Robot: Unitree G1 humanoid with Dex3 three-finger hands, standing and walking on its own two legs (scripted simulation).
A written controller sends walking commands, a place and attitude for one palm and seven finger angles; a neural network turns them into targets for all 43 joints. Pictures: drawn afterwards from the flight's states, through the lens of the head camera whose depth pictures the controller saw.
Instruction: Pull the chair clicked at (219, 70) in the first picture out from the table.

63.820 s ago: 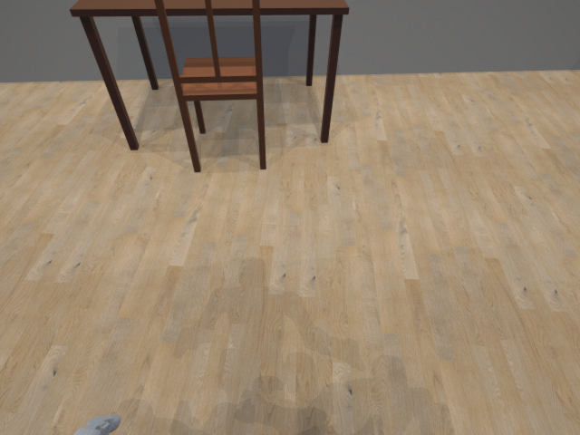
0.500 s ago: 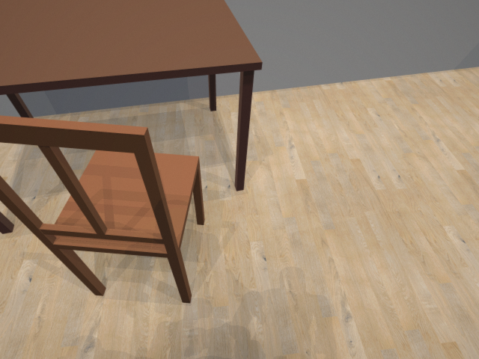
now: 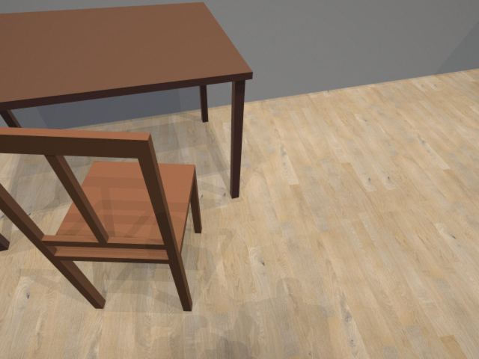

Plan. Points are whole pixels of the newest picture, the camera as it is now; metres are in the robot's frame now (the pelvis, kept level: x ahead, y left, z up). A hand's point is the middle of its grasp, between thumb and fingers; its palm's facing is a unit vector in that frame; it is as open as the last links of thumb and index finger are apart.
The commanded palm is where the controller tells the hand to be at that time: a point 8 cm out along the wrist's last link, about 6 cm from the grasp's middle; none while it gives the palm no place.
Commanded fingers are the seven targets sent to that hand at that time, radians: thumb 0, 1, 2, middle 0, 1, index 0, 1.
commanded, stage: come to a stop and stand still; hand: left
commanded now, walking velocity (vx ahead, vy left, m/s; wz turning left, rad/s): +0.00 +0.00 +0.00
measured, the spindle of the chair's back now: (82, 203) +0.45 +0.38 -0.07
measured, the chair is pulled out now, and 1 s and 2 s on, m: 0.24 0.24 0.24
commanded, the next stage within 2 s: look again from close up in 0.52 s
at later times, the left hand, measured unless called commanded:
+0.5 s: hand out of the picture -0.01 +0.19 -0.17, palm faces +0.03 -0.99 -0.16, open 7.4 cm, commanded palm none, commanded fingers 0.00 0.90 0.90 -0.20 -0.30 -0.20 -0.30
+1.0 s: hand out of the picture +0.02 +0.19 -0.17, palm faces +0.01 -0.99 -0.15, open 7.4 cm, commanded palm none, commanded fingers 0.00 0.90 0.90 -0.20 -0.30 -0.20 -0.30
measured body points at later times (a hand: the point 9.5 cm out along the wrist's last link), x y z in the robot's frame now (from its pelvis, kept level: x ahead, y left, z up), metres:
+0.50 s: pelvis +0.01 +0.03 +0.01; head +0.02 +0.04 +0.46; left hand -0.01 +0.25 -0.16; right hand +0.03 -0.20 -0.15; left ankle +0.05 +0.11 -0.73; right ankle +0.00 -0.09 -0.73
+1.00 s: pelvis +0.02 +0.03 +0.01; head +0.03 +0.04 +0.46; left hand +0.02 +0.24 -0.16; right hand +0.03 -0.20 -0.14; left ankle +0.05 +0.11 -0.73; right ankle +0.00 -0.09 -0.73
